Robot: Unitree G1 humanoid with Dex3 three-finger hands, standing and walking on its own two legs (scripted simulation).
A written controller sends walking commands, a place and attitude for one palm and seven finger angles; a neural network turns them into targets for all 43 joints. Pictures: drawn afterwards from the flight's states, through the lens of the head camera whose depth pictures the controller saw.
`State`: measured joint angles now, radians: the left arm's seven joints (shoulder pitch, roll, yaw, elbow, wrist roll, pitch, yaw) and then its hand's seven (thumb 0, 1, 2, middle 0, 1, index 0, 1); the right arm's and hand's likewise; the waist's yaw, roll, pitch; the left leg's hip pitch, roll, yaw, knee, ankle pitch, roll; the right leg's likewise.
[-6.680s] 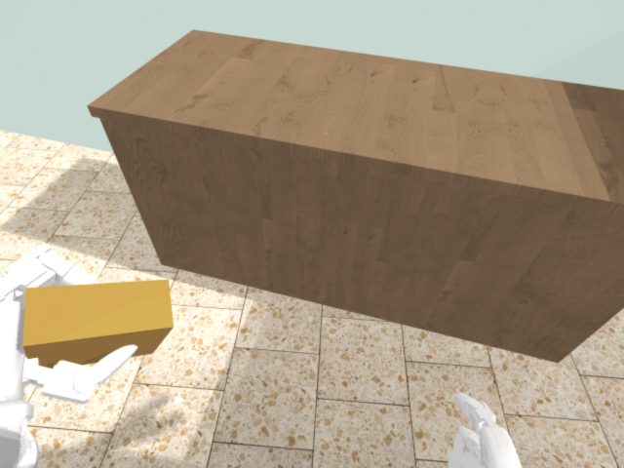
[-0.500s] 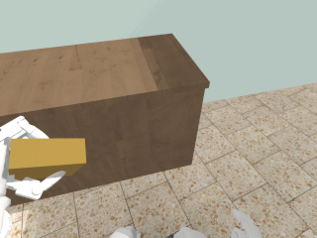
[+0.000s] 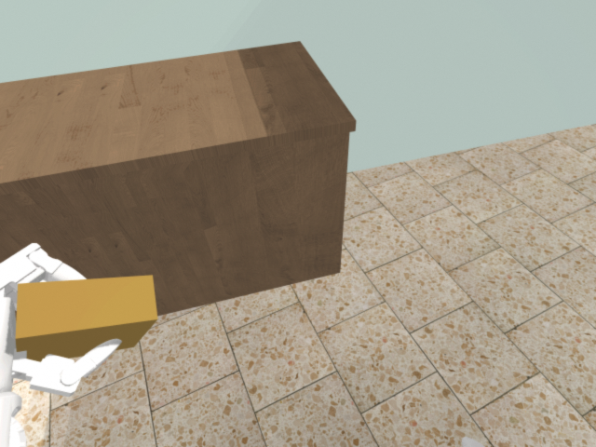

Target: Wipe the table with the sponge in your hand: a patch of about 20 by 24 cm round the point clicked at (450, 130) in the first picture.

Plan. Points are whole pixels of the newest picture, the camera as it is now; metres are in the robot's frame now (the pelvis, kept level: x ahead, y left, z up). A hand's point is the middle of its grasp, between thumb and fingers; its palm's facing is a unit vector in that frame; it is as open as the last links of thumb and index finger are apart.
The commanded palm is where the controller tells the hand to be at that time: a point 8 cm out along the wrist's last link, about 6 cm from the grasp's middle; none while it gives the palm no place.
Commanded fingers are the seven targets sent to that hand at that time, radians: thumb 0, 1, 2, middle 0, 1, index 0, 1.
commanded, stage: come to a stop and stand still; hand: left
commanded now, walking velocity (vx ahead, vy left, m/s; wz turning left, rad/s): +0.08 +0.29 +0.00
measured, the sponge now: (104, 318) +0.21 +0.22 +0.15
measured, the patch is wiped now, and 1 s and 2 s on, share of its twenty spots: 0.00 0.00 0.00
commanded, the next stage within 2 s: look again from close up in 0.36 s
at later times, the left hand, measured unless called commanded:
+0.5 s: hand (50, 295) +0.21 +0.25 +0.19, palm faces +0.39 -0.74 -0.54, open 9.3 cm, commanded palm +0.15 +0.28 +0.19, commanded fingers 0.00 0.10 1.30 -1.20 -1.60 -1.20 -1.60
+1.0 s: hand out of the picture +0.21 +0.37 +0.19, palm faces +0.46 -0.83 -0.32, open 9.3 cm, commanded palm +0.16 +0.38 +0.19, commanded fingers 0.00 0.10 1.30 -1.20 -1.60 -1.20 -1.60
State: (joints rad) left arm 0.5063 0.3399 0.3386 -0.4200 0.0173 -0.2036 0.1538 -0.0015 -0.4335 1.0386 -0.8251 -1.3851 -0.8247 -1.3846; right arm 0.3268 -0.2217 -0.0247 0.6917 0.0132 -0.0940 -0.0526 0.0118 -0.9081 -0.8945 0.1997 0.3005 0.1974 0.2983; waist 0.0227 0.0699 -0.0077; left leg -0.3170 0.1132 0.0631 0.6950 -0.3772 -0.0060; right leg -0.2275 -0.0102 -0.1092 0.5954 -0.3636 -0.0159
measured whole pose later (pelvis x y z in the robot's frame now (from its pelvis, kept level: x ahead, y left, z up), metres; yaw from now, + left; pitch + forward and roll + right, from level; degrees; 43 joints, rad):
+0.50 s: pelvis -0.01 +0.00 +0.02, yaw -1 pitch +2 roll +3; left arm 0.41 0.42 0.38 -0.40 0.02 -0.29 0.12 0.00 -0.43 1.04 -0.83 -1.38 -0.83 -1.38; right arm 0.22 -0.25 -0.07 0.63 -0.01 -0.11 -0.05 0.01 -0.91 -0.89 0.20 0.30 0.19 0.30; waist 0.06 -0.01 0.07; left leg -0.36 0.04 0.07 0.67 -0.28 -0.02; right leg -0.23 -0.06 -0.07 0.46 -0.25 -0.02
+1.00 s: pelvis -0.02 +0.11 +0.01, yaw -3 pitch -2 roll -2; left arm 0.35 0.40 0.44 -0.42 -0.06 -0.25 0.12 0.00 -0.43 1.04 -0.82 -1.40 -0.82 -1.40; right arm 0.22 -0.18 0.04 0.55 -0.01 -0.11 0.01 0.01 -0.91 -0.89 0.20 0.30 0.20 0.30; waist 0.05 -0.02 0.03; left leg -0.20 -0.04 0.13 0.55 -0.33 0.12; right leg -0.28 -0.03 -0.05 0.60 -0.32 -0.03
